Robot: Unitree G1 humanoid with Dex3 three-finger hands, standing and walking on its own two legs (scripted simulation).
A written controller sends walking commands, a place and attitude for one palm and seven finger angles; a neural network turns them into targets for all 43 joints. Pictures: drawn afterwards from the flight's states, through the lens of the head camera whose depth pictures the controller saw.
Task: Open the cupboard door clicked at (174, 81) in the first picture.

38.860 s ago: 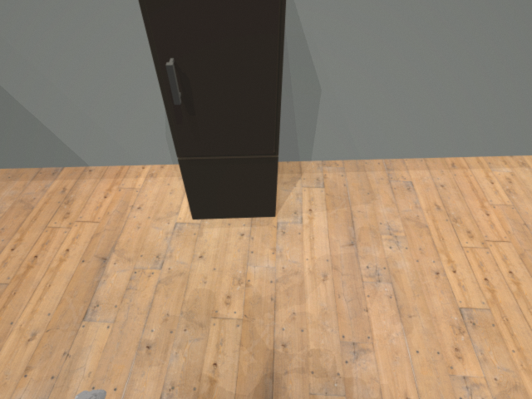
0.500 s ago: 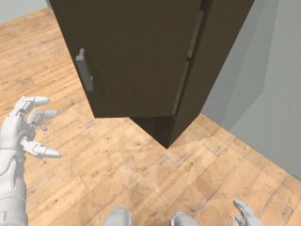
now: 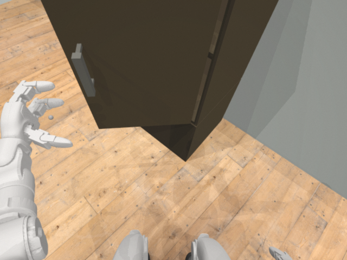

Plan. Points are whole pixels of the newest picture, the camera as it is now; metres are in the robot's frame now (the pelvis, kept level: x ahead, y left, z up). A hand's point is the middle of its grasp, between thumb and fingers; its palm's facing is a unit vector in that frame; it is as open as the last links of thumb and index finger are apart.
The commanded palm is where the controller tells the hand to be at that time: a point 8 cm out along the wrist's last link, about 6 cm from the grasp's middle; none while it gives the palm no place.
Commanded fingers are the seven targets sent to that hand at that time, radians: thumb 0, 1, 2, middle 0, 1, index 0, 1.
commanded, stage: move the hooked fingers beside the handle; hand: left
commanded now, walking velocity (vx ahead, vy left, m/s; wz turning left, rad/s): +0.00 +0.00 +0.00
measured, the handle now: (85, 71) +0.56 +0.24 +0.05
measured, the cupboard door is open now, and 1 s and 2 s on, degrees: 46 46 46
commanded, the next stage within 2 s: slide the fingers in behind the handle in 1.48 s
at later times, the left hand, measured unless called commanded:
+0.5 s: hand (57, 96) +0.47 +0.29 +0.05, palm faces +0.12 -0.99 -0.01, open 14.0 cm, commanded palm +0.46 +0.33 +0.05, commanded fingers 0.00 -0.50 0.30 -0.30 -1.20 -0.30 -1.20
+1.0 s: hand (58, 91) +0.49 +0.29 +0.04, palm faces +0.12 -0.99 -0.01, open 14.0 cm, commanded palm +0.48 +0.33 +0.05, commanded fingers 0.00 -0.50 0.30 -0.30 -1.20 -0.30 -1.20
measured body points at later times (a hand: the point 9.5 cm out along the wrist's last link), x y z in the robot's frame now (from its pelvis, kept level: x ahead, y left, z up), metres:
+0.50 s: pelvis +0.00 +0.00 -0.01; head +0.14 +0.03 +0.42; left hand +0.46 +0.34 +0.06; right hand +0.03 -0.28 -0.11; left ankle +0.03 +0.10 -0.66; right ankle +0.02 -0.13 -0.66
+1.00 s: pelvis +0.01 +0.01 -0.02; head +0.16 +0.05 +0.41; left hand +0.48 +0.35 +0.05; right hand +0.02 -0.27 -0.11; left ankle +0.03 +0.10 -0.66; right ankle +0.02 -0.13 -0.66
